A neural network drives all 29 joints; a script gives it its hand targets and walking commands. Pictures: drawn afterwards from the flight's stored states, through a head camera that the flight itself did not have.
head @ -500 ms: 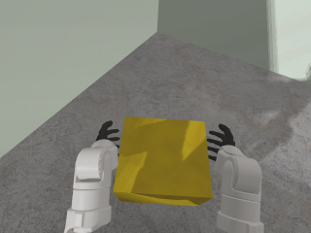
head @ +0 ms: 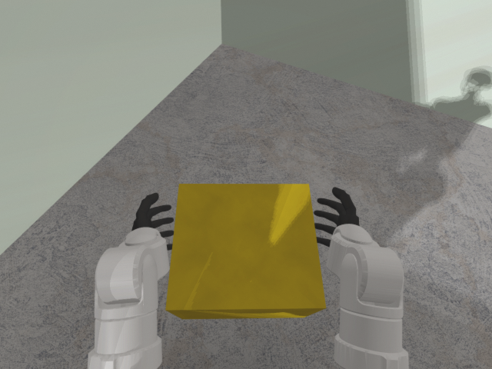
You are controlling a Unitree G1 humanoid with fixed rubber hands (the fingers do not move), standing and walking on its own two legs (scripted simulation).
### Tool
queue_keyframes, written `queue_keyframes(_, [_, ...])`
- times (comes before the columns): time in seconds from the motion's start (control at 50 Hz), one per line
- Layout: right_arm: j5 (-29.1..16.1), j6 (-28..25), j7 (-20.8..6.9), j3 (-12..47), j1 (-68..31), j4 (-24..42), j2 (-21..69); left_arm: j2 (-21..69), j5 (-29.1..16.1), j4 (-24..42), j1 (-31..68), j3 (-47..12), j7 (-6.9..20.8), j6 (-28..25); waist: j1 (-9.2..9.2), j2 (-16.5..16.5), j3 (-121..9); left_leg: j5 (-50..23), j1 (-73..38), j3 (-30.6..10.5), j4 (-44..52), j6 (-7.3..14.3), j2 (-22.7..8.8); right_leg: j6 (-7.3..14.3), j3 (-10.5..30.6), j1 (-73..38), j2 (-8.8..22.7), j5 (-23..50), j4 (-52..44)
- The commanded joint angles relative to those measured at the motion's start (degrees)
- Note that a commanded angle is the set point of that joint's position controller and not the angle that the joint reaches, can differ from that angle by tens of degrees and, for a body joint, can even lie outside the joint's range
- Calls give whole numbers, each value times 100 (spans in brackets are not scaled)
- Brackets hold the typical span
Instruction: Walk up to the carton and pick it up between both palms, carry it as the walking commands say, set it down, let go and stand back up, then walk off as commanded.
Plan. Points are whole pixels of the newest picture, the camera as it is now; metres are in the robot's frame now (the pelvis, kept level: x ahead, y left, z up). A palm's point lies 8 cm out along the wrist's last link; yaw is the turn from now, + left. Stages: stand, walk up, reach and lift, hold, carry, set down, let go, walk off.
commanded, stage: carry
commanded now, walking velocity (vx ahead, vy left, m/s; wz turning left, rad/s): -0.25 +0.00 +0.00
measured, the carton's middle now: (244, 253) +0.31 +0.00 -0.03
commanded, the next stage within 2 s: none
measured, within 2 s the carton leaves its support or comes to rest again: neither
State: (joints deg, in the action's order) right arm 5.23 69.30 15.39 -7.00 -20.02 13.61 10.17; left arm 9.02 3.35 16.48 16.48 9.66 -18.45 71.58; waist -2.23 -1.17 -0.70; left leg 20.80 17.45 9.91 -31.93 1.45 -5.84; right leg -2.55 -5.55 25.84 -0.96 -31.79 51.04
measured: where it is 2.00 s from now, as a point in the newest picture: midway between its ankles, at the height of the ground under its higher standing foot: outside the picture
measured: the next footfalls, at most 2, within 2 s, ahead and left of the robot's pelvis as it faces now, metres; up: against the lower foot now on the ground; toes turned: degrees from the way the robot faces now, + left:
right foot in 0.08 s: +0.10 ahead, -0.10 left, +0.00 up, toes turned -5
left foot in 0.34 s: +0.14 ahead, +0.11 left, +0.00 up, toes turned +9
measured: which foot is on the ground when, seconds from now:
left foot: down 0.00-0.08, up 0.10-0.32, down 0.34-1.00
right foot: up 0.00-0.06, down 0.08-0.72, up 0.74-0.84, down 0.86-1.00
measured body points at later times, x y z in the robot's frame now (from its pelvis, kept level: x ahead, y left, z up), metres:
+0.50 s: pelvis +0.11 -0.01 -0.02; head +0.16 +0.00 +0.43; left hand +0.39 +0.17 +0.02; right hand +0.43 -0.13 +0.03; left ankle +0.08 +0.10 -0.73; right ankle +0.09 -0.12 -0.73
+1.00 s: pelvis +0.13 -0.01 -0.02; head +0.17 +0.00 +0.43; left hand +0.43 +0.16 +0.03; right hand +0.45 -0.14 +0.04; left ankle +0.10 +0.10 -0.72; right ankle +0.13 -0.12 -0.73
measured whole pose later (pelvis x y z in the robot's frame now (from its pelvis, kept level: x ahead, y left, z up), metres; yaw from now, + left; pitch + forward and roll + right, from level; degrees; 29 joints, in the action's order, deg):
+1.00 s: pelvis +0.13 -0.01 -0.02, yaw +5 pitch +4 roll +1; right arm 4.9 69.4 15.6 -9.4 -17.9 11.3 9.4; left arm 9.7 5.7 9.2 18.7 8.4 -17.3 71.5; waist -1.5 1.9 -0.3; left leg 30.4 25.2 3.0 -49.0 -1.5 -0.7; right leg 0.7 -7.0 22.9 4.4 -22.4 41.5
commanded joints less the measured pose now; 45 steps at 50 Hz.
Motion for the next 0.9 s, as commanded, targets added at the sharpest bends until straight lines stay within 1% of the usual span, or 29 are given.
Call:
queue_keyframes(0.0, [-2255, 28, -2356, 3805, -2349, 683, 5595, 5642, -2335, 409, 3139, -3979, 2589, -159, -196, -1179, -2779, -9211, -4282, -1598, -739, 576, -1214, 32, -94, 2017, -44, 97, -842])
queue_keyframes(0.02, [-2388, 2, -2404, 3924, -2944, 1158, 5655, 5696, -2416, 719, 3574, -4153, 2616, -184, -25, -1374, -2800, -7777, -3279, -889, -936, 292, -703, -34, -362, 738, -100, 1561, -1976])
queue_keyframes(0.04, [-2462, 58, -2465, 4073, -2900, 1214, 5538, 5569, -2260, 773, 3160, -3982, 2597, -226, 217, -907, -2871, -6794, -1956, -363, -1405, 60, -631, -45, -552, -1110, -76, 3559, -3055])
queue_keyframes(0.06, [-2433, 157, -2471, 4005, -2789, 795, 5621, 5796, -2174, 565, 3630, -4011, 2608, -191, 306, -253, -3119, -4557, -192, -324, -1819, -315, -305, 147, 26, -3092, 532, 6799, -2469])
queue_keyframes(0.08, [-2481, 208, -2557, 4112, -2729, 743, 5500, 5864, -2049, 277, 3319, -4042, 2621, -167, 282, 1623, -3365, 1230, 1736, -271, -2859, -561, 584, 853, 1717, -4561, 2067, 11955, -1740])
queue_keyframes(0.1, [-2642, 267, -2588, 4239, -2909, 680, 5535, 5894, -1970, -126, 2892, -3803, 2637, -174, 244, 2572, -3445, 2264, 1222, -1249, -3472, -376, 669, 1290, 2186, -3833, 2486, 12277, -1656])
queue_keyframes(0.12, [-2655, 194, -2579, 4206, -3135, 591, 5573, 5911, -2057, -317, 3079, -3797, 2675, -202, 287, 1738, -3256, 2201, 1598, -1422, -3702, -383, 725, 1475, 2169, -3866, 2526, 11310, -1647])
queue_keyframes(0.16, [-2637, 116, -2615, 4073, -3280, 349, 5695, 5719, -1995, -220, 3271, -3568, 2710, -226, 271, 995, -2760, 1771, 2072, -1173, -3817, -440, 495, 1467, 1885, -3403, 2356, 9746, -1680])
queue_keyframes(0.22, [-2652, 54, -2581, 4056, -3081, 251, 5794, 5750, -2125, 443, 3704, -3733, 2688, -343, 226, 1359, -2662, 1011, 1820, -930, -2252, -477, 344, 1294, 1341, -3244, 2038, 8778, -1432])
queue_keyframes(0.28, [-2622, 29, -2527, 3934, -3041, 184, 5913, 5792, -2275, 779, 3899, -3992, 2675, -282, 179, 938, -3209, -207, 572, -565, -717, -347, 545, 1051, 732, -2713, 1779, 8013, -1124])
queue_keyframes(0.32, [-2547, 10, -2596, 3871, -2616, 119, 5800, 5644, -2142, 650, 3489, -3902, 2691, -180, 156, 422, -3141, -3367, -743, -878, 311, -180, 78, 471, 495, -1829, 1406, 6450, -659])
queue_keyframes(0.34, [-2478, 2, -2566, 3752, -2461, -225, 5924, 5600, -2268, 756, 3935, -4004, 2701, -152, 124, -658, -3439, -7527, -1958, -1853, -554, 362, -1008, 61, 61, -524, 915, 4003, -8])
queue_keyframes(0.36, [-2487, -65, -2542, 3769, -2674, 79, 5936, 5564, -2330, 579, 3837, -4071, 2719, -106, 70, -1728, -3573, -9966, -2653, -2449, -741, 928, -1697, -60, -50, 354, 251, 1129, 533])
queue_keyframes(0.38, [-2387, -77, -2478, 3800, -2661, 306, 5859, 5762, -2446, 456, 3773, -4307, 2739, -97, 45, -2056, -3766, -10205, -3034, -2742, -587, 1083, -1799, 28, 290, 818, -1, -771, 887])
queue_keyframes(0.42, [-2250, -150, -2399, 3597, -2656, 485, 5644, 5876, -2729, 573, 3923, -4337, 2796, -150, -34, -1588, -2993, -9661, -3026, -2481, -762, 950, -1542, 10, 299, 1415, 82, -416, 91])
queue_keyframes(0.46, [-2246, -147, -2350, 3780, -3014, 744, 5702, 5758, -2593, 420, 3977, -4145, 2808, -188, 85, -933, -3095, -7595, -2254, -1587, -1112, 454, -870, -80, 5, 136, 128, 1130, -1691])
queue_keyframes(0.5, [-2215, -81, -2330, 3817, -2609, 703, 5479, 5824, -2367, -44, 3363, -3975, 2796, -106, 141, -357, -3283, -4165, -637, -1061, -1368, 10, -371, -6, 505, -2093, 993, 5443, -2175])
queue_keyframes(0.52, [-2363, 40, -2429, 3890, -2848, 652, 5589, 5841, -2317, -19, 3378, -3907, 2790, -130, 200, 1218, -3256, -1460, 883, -583, -1871, -335, 197, 490, 1328, -3296, 1820, 9663, -1368])
queue_keyframes(0.54, [-2457, 114, -2429, 3934, -2616, 292, 5633, 5776, -2374, 27, 3395, -3855, 2735, -156, 216, 2321, -3132, 1423, 1744, -647, -2238, -438, 613, 986, 1773, -3925, 2236, 11577, -1304])
queue_keyframes(0.56, [-2385, 36, -2475, 4001, -2911, 579, 5563, 5846, -2177, -309, 3058, -3756, 2772, -170, 227, 2058, -2984, 1670, 1911, -693, -2255, -352, 653, 1236, 1854, -3860, 2249, 11200, -1422])
queue_keyframes(0.62, [-2675, -11, -2528, 4168, -3134, 416, 5874, 5788, -2115, 271, 3556, -3765, 2707, -216, 206, 1430, -2384, 158, 1138, -570, -717, -354, 523, 833, 1065, -2790, 1755, 8915, -1297])
queue_keyframes(0.66, [-2575, 70, -2597, 3952, -2776, 52, 5799, 5746, -2050, 337, 3677, -3863, 2683, -139, 185, 340, -2965, -3057, -474, -860, 191, -194, 60, 428, 583, -1930, 1375, 6396, -765])
queue_keyframes(0.7, [-2608, 60, -2573, 3838, -2471, -34, 5857, 5500, -2120, 369, 3639, -3854, 2680, -58, 145, -1062, -3227, -9179, -2198, -2195, -698, 724, -1448, -39, 10, -70, 493, 2000, 112])
queue_keyframes(0.72, [-2546, 72, -2566, 3779, -2498, -138, 5857, 5672, -2273, 123, 3604, -4070, 2694, -59, 78, -1886, -3156, -10093, -2827, -2411, -589, 927, -1670, -45, -14, 648, 51, -473, 268])
queue_keyframes(0.78, [-2454, -5, -2501, 3711, -3238, 730, 5719, 5836, -2617, 422, 4193, -4092, 2752, -140, 126, -1183, -2569, -8652, -2396, -2059, -648, 577, -1216, -24, 58, 672, 14, 5, -631])
queue_keyframes(0.82, [-2392, 13, -2464, 3700, -3148, 687, 5536, 6008, -2497, 229, 3838, -4147, 2720, -85, 188, -1009, -2875, -6749, -1683, -1215, -919, 259, -782, -77, -112, -846, 205, 2272, -2022])
queue_keyframes(0.84, [-2350, 42, -2457, 3759, -3122, 685, 5664, 6054, -2410, 237, 3958, -4048, 2761, -97, 211, -372, -3101, -4701, -965, -875, -1367, -34, -442, 7, 324, -1890, 818, 4876, -2399])
queue_keyframes(0.86, [-2395, 153, -2475, 3751, -2960, 366, 5617, 5934, -2401, -85, 3763, -3934, 2749, -78, 185, 996, -3131, -2056, 333, -630, -1714, -258, 74, 437, 1108, -2958, 1642, 8781, -1585])
queue_keyframes(0.88, [-2478, 229, -2491, 3948, -2801, 237, 5758, 5883, -2378, -2, 3619, -3879, 2714, -108, 194, 2316, -3280, 1417, 1360, -714, -2095, -348, 466, 1063, 1714, -3788, 2271, 11002, -1401])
